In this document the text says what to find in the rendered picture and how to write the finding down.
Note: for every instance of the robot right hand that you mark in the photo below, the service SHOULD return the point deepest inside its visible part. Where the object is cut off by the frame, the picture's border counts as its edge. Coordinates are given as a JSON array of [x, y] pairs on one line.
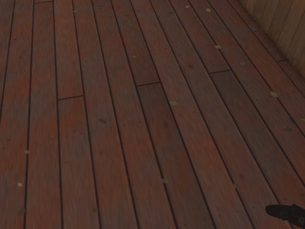
[[293, 213]]

